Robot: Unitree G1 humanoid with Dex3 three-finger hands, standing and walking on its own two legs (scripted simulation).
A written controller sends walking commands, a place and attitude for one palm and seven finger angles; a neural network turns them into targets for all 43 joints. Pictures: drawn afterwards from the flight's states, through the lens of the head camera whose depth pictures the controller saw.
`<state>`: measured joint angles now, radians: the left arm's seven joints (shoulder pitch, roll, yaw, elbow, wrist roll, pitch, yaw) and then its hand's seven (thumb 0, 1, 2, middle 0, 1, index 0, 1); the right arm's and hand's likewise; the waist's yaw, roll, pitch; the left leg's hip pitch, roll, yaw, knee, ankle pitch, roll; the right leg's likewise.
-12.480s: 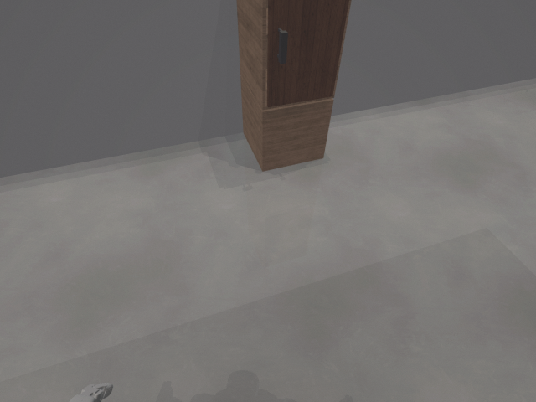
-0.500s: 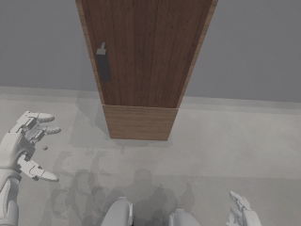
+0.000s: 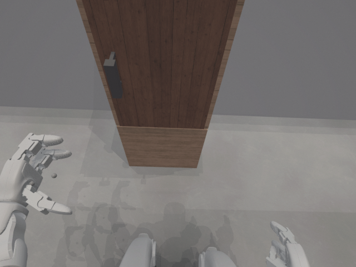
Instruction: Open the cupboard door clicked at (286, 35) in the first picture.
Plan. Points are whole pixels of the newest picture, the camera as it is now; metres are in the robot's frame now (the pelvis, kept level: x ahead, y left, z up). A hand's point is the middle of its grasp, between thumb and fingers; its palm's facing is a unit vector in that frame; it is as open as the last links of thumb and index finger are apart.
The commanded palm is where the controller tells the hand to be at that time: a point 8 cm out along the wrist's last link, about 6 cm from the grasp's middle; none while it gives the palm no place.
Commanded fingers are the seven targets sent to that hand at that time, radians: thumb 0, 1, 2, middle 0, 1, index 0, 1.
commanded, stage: move the hooked fingers beside the handle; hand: left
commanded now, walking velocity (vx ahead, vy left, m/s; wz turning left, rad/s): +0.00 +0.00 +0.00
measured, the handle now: (115, 75) +0.60 +0.22 +0.04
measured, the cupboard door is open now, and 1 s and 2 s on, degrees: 0 0 0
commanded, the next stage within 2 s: none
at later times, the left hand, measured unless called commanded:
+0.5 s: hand (64, 140) +0.37 +0.28 +0.04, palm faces +0.04 -1.00 -0.02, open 14.0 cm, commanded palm +0.35 +0.33 +0.04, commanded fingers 0.00 -0.50 0.30 -0.30 -1.20 -0.30 -1.20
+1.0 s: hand (81, 114) +0.44 +0.26 +0.05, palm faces +0.04 -1.00 -0.03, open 14.0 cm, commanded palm +0.43 +0.31 +0.04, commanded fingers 0.00 -0.50 0.30 -0.30 -1.20 -0.30 -1.20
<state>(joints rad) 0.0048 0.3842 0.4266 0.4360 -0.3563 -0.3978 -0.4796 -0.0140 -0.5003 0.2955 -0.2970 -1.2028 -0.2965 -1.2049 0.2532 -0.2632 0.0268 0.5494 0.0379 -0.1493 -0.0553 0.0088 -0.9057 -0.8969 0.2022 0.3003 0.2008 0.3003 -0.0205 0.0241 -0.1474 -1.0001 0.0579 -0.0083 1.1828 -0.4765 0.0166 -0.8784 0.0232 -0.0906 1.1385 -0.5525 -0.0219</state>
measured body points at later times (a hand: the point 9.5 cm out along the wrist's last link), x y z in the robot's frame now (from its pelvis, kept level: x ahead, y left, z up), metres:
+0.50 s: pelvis +0.00 +0.01 +0.00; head +0.10 +0.04 +0.43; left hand +0.36 +0.34 +0.04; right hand +0.11 -0.25 -0.10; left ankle +0.05 +0.11 -0.64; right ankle +0.00 -0.11 -0.64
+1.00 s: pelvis +0.00 +0.02 -0.01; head +0.11 +0.05 +0.42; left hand +0.43 +0.32 +0.05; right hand +0.06 -0.24 -0.11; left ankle +0.05 +0.11 -0.64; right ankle +0.00 -0.11 -0.64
